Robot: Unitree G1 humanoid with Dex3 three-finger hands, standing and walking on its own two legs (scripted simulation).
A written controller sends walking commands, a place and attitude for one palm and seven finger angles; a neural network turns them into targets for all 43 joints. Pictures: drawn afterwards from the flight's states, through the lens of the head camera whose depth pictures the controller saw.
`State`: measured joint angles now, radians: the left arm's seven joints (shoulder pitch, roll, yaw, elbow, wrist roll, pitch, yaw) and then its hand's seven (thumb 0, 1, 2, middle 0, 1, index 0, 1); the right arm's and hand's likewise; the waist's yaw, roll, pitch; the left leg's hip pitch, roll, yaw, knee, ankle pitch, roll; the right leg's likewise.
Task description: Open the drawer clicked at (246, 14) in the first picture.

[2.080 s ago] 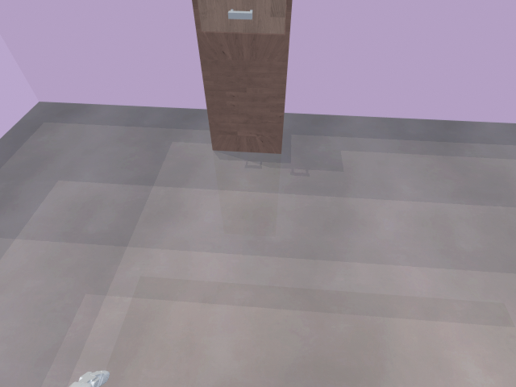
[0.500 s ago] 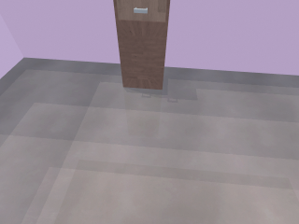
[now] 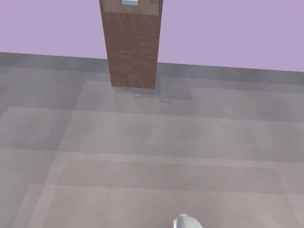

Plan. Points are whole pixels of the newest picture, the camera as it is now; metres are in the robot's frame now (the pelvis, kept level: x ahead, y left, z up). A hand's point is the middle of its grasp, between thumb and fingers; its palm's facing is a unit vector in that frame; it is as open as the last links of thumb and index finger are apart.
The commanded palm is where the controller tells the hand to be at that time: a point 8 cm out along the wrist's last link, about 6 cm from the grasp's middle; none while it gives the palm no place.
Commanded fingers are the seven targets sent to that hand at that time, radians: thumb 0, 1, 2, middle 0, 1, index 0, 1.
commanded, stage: walk to a spot facing it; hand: left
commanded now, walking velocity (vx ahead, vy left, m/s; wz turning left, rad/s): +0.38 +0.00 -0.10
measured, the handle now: (130, 0) +1.40 +0.17 +0.02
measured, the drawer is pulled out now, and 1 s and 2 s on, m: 0.00 0.00 0.00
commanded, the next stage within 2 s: take the last steps up to it in 1.00 s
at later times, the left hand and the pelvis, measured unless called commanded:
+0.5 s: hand (107, 199) +0.24 +0.14 -0.18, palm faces +0.06 -0.98 -0.21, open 7.2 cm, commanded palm none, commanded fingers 0.00 0.90 0.90 -0.20 -0.30 -0.20 -0.30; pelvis +0.22 -0.05 +0.00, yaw +1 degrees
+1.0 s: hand (112, 132) +0.49 +0.17 -0.17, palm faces +0.01 -0.98 -0.18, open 7.4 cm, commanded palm none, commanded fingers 0.00 0.90 0.90 -0.20 -0.30 -0.20 -0.30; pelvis +0.44 -0.02 +0.00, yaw -2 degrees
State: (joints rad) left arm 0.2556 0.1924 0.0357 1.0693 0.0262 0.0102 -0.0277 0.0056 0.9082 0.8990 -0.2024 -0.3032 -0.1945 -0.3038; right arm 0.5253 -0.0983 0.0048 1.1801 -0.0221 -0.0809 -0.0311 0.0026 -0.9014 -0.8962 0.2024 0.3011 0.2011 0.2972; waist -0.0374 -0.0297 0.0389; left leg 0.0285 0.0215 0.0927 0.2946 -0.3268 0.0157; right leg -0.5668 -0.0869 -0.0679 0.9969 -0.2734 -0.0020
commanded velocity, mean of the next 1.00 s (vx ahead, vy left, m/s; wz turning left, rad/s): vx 0.37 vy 0.00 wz -0.04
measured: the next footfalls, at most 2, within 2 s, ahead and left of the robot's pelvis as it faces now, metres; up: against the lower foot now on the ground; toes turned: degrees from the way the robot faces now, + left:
right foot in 0.18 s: +0.25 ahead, -0.15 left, +0.00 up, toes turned -9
left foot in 0.64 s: +0.40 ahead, +0.10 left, +0.00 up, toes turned +12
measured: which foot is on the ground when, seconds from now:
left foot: down 0.00-0.18, up 0.20-0.62, down 0.64-1.00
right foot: up 0.00-0.16, down 0.18-0.64, up 0.66-1.00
